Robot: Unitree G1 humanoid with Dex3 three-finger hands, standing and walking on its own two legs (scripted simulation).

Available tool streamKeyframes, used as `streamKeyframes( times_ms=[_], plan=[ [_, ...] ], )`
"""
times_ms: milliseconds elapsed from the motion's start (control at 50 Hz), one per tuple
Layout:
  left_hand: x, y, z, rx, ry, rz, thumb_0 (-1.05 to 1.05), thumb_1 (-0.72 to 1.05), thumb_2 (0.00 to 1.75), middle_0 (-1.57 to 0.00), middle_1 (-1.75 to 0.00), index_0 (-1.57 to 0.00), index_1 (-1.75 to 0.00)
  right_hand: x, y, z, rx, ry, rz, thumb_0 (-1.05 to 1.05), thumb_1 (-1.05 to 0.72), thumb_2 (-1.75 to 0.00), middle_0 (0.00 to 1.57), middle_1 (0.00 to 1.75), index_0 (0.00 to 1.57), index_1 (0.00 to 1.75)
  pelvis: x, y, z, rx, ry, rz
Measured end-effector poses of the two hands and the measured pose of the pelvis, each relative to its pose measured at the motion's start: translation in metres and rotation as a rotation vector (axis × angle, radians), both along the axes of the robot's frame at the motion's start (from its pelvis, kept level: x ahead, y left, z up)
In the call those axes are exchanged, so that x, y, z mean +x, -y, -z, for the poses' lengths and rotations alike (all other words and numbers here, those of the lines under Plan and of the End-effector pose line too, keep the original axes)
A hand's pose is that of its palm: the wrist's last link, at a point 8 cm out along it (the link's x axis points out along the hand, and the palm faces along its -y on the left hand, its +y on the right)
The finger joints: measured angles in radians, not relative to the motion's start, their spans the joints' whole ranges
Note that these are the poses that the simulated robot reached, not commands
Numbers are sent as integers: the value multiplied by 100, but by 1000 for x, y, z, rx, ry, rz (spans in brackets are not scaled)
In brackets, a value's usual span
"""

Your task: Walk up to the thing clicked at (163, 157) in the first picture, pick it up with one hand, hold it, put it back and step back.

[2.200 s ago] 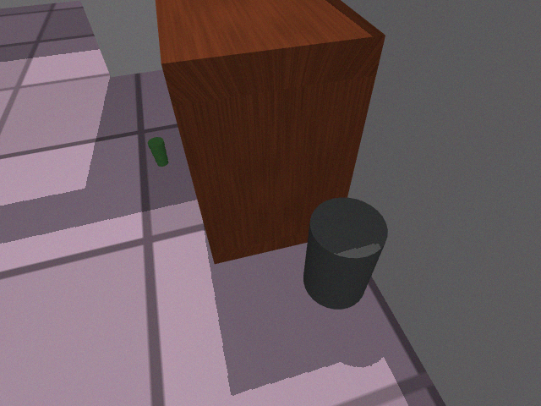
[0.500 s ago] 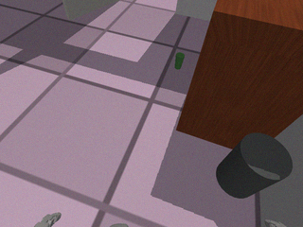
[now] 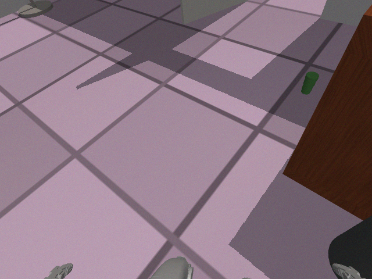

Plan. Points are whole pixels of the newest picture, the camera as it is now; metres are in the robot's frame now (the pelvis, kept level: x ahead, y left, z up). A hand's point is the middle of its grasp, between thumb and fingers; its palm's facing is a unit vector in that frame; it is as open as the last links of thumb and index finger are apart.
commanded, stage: walk up
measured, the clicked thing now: (308, 83) +1.47 -0.79 -0.68
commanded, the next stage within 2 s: stand in 1.60 s
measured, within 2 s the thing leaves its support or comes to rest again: neither
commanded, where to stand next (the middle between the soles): +0.09 +0.02 m, yaw +25 degrees
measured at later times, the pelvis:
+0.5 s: pelvis +0.01 +0.04 +0.01, yaw +17 degrees
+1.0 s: pelvis -0.01 +0.02 -0.01, yaw +25 degrees
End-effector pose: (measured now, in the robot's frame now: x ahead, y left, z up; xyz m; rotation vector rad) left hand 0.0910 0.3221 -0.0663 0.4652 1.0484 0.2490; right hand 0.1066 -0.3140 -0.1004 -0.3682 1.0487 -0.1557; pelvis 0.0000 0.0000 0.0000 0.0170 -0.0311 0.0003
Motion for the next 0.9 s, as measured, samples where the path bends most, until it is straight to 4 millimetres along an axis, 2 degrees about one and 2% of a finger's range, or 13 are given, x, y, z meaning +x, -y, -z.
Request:
streamKeyframes(
  times_ms=[80, 160, 220, 320, 360, 420, 500, 600, 720, 840, 900],
  plan=[
    [-26, -4, -11, 5, 10, -63, 1, 90, 90, -20, -30, -21, -30, 0, -4, -1, 23, -46, -62, 1, -90, -90, 21, 30, 21, 30, -3, -1, -8, 13, -8, -54],
    [-49, -16, -9, -5, 18, -110, 1, 90, 90, -21, -30, -21, -30, -3, -8, -3, 7, -106, -97, 1, -90, -90, 21, 30, 21, 30, -3, -6, -8, 8, -10, -111],
    [-65, -30, 3, -29, 20, -149, 1, 90, 90, -21, -30, -21, -30, 2, -16, -6, -32, -132, -130, 1, -90, -90, 21, 30, 21, 30, -3, -14, -3, -2, -9, -150],
    [-91, -55, 40, -84, -25, -241, 1, 90, 90, -20, -30, -21, -30, 15, -38, -16, -111, -87, -163, 1, -90, -90, 21, 30, 21, 30, -1, -33, 10, 25, 6, -186],
    [-98, -54, 49, -115, -59, -278, 1, 90, 90, -20, -30, -20, -30, 20, -46, -24, -123, -69, -179, 1, -90, -90, 21, 30, 21, 30, 3, -37, 7, 1, 1, -220],
    [-101, -47, 51, -159, -60, -310, 1, 90, 90, -20, -30, -20, -30, 27, -54, -36, -147, -73, -206, 1, -90, -90, 21, 30, 21, 30, 7, -40, -2, -23, -4, -267],
    [-105, -37, 52, -191, -53, -337, 1, 90, 90, -20, -30, -20, -30, 45, -61, -40, -159, -63, -252, 1, -90, -90, 21, 30, 21, 30, 8, -42, -5, -31, -4, -302],
    [-111, -26, 52, -184, -56, -372, 1, 90, 90, -20, -30, -20, -30, 69, -66, -29, -139, -40, -310, 0, -90, -90, 21, 30, 21, 30, 8, -34, -1, -27, -8, -339],
    [-121, -11, 46, -126, -44, -401, 1, 90, 90, -20, -30, -20, -30, 98, -69, 3, -71, -9, -338, 0, -90, -90, 21, 30, 21, 30, 4, -17, 11, -46, 8, -367],
    [-139, -5, 26, -103, -14, -439, 1, 90, 90, -20, -30, -21, -30, 103, -85, 5, -20, -26, -405, 1, -90, -90, 21, 30, 21, 30, -1, -13, 1, 8, 8, -415],
    [-151, -10, 25, -100, -11, -454, 1, 90, 90, -21, -30, -21, -30, 101, -88, 5, -20, -36, -425, 0, -90, -90, 21, 30, 21, 30, -5, -16, 1, 10, 3, -425]
  ],
)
